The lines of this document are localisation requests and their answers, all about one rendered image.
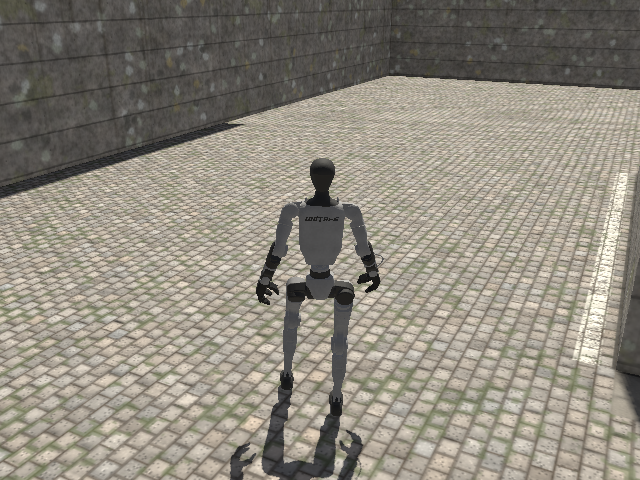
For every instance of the robot right thigh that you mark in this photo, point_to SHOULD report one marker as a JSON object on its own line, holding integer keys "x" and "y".
{"x": 343, "y": 303}

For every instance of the robot left upper arm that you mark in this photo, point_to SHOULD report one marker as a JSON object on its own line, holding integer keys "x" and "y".
{"x": 289, "y": 211}

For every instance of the left robot forearm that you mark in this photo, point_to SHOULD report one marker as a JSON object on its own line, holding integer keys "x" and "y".
{"x": 270, "y": 267}

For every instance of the right robot hand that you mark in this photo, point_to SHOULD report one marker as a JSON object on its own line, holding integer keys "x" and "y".
{"x": 366, "y": 278}

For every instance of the robot right upper arm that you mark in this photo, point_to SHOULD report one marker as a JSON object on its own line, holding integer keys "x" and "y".
{"x": 353, "y": 212}

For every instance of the robot left foot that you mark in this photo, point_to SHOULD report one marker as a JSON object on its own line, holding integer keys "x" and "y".
{"x": 286, "y": 382}

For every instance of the right robot forearm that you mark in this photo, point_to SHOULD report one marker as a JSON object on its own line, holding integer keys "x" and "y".
{"x": 370, "y": 263}

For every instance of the left robot hand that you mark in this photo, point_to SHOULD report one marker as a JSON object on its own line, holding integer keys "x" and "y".
{"x": 262, "y": 289}

